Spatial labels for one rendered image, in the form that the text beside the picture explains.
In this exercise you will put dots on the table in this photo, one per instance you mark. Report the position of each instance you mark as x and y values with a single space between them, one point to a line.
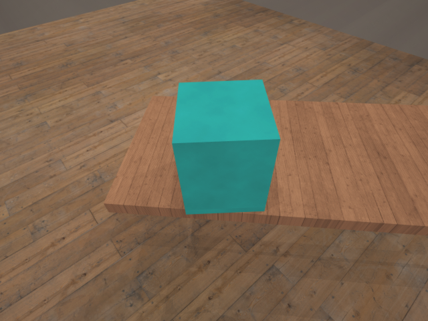
339 165

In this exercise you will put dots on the carton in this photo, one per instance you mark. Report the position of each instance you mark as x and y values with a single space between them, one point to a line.
225 143

